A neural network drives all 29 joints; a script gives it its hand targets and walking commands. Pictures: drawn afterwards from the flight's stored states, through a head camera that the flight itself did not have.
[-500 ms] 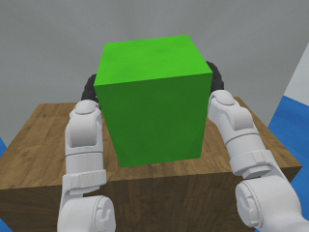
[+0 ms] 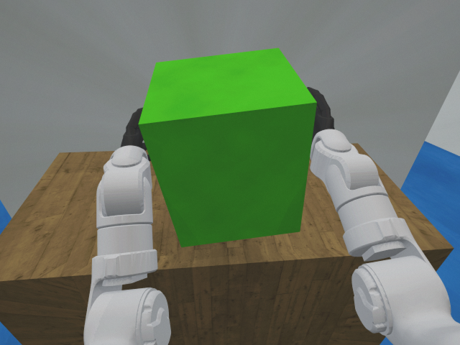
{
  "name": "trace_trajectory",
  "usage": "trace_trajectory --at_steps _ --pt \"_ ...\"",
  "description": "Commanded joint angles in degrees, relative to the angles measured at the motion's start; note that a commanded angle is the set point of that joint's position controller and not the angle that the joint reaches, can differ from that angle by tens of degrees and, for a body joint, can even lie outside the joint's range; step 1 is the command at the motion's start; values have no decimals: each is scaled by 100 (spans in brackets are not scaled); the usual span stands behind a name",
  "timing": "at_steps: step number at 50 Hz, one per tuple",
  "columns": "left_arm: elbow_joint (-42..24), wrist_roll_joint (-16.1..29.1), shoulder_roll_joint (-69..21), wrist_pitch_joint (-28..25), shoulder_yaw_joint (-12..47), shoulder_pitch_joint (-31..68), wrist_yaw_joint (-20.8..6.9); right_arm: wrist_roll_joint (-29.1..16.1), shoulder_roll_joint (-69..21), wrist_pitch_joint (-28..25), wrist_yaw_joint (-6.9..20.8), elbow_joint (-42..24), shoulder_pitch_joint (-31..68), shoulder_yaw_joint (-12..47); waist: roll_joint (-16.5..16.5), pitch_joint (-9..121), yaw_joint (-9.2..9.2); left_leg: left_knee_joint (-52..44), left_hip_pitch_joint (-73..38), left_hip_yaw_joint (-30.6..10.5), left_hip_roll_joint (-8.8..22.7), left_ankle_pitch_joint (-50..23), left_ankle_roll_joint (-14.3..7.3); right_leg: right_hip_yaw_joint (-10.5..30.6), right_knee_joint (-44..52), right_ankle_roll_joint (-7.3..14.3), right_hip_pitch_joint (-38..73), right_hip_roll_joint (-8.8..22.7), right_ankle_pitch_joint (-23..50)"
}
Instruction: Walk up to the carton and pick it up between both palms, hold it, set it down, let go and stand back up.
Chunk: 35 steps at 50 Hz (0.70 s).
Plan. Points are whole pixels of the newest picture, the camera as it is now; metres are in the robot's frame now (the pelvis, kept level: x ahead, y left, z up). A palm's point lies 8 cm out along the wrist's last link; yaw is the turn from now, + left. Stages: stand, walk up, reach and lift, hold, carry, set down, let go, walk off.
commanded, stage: hold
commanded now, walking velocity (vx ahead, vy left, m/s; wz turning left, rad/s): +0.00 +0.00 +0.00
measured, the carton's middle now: (229, 148) +0.39 +0.00 +0.22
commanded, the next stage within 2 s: none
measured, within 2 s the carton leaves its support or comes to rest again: neither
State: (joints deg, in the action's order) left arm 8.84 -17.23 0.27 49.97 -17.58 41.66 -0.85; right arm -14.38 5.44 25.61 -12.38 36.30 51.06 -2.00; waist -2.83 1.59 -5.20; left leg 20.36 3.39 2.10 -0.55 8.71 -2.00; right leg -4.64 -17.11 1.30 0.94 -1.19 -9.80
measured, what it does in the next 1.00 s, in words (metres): stands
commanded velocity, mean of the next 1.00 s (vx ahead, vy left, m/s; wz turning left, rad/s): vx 0.00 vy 0.00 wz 0.00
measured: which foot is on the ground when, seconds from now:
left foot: down 0.00-1.00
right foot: down 0.00-1.00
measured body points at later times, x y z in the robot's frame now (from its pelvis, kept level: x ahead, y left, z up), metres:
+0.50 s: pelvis +0.01 +0.00 +0.00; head -0.06 +0.03 +0.44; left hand +0.38 +0.16 +0.24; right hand +0.39 -0.15 +0.26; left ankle +0.04 +0.09 -0.75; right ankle +0.01 -0.10 -0.75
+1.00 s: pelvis +0.00 +0.00 +0.00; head -0.07 +0.02 +0.44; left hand +0.37 +0.16 +0.24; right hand +0.38 -0.15 +0.26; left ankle +0.04 +0.09 -0.75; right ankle +0.01 -0.10 -0.75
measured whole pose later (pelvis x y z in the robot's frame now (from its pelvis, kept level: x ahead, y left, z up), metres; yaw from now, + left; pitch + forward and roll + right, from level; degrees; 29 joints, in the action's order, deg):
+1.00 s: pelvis +0.00 +0.00 +0.00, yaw +0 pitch -9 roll -1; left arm 6.9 -17.2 -0.2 50.9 -17.9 41.0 -1.1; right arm -15.1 5.7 27.5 -13.2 33.7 50.2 -1.1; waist -2.0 1.9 -5.0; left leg 20.3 2.8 2.3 -0.5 9.0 -2.0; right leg -4.3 -17.3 1.3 1.3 -1.2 -10.1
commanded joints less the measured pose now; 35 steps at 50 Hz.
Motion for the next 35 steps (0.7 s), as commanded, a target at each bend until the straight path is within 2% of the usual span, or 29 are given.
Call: trace_trajectory --at_steps 1,21,35 --pt "-928 1116 -2871 -499 2500 4667 -754 -702 -3485 -121 690 -1592 4306 1681 518 2081 -67 -237 -791 -184 -31 -968 218 119 232 -398 17 -180 816" --pt "-1227 1147 -2833 -399 2579 4429 -782 -842 -3435 -2 624 -1955 4164 1883 425 2127 -42 -171 -928 -185 -45 -1335 253 103 193 -401 118 -215 1209" --pt "-1231 1133 -2822 -383 2581 4451 -828 -812 -3468 47 591 -1994 4139 1873 459 2067 -57 -202 -856 -166 -55 -1179 250 120 203 -405 91 -203 1123"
